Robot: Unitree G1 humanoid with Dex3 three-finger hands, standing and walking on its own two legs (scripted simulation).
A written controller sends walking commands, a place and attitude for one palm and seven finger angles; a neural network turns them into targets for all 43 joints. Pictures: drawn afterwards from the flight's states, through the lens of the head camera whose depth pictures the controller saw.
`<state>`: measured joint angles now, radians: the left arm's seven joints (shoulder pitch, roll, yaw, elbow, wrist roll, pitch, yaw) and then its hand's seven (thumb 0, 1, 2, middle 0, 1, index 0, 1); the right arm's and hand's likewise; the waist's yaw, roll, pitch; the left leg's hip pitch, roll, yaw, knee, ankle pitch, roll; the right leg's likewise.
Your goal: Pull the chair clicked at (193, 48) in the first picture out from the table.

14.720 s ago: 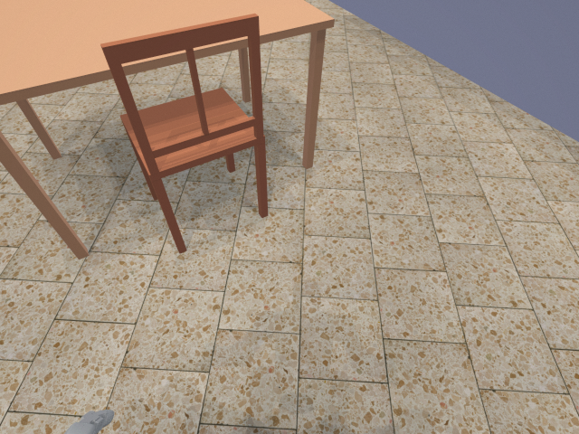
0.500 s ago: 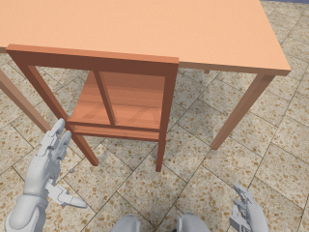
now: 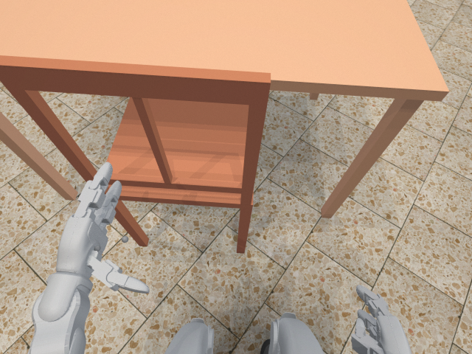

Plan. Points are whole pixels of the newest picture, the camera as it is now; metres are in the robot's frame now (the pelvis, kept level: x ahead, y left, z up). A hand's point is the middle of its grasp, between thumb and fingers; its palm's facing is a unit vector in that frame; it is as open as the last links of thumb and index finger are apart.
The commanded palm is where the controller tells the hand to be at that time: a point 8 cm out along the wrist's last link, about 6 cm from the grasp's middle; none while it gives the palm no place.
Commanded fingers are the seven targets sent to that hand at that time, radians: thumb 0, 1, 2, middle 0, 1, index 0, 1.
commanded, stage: aim the fingers beside a spindle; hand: left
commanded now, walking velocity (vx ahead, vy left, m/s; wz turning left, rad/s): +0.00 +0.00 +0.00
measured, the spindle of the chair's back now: (156, 145) +0.49 +0.18 -0.01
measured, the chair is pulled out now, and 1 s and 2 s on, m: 0.00 0.00 0.00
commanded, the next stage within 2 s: push the fingers through the gap in 1.58 s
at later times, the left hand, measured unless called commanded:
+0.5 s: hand (144, 216) +0.33 +0.17 +0.01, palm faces -0.04 -1.00 -0.04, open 16.9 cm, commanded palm +0.31 +0.23 +0.01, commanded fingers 0.00 -0.50 0.30 -0.06 -0.08 -0.06 -0.08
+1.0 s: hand (157, 206) +0.36 +0.16 +0.00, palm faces -0.04 -1.00 -0.05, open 16.9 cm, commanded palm +0.33 +0.22 +0.00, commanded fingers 0.00 -0.50 0.30 -0.06 -0.08 -0.06 -0.08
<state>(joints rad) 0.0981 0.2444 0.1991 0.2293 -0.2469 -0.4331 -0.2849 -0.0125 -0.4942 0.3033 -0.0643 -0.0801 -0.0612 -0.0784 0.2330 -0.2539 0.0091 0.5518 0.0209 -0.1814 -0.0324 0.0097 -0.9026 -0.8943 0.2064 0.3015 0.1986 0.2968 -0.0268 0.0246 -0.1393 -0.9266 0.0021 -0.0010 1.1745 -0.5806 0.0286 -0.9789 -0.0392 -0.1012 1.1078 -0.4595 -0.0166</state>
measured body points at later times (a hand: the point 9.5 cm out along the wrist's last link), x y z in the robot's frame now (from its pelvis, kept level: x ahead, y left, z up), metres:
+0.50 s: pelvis +0.00 +0.00 -0.01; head +0.11 +0.01 +0.42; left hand +0.33 +0.23 +0.01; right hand +0.15 -0.26 -0.12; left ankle -0.01 +0.10 -0.65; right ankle +0.04 -0.12 -0.65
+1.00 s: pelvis -0.01 +0.00 -0.02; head +0.12 +0.00 +0.41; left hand +0.35 +0.21 +0.00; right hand +0.12 -0.26 -0.13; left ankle -0.01 +0.10 -0.65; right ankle +0.04 -0.12 -0.65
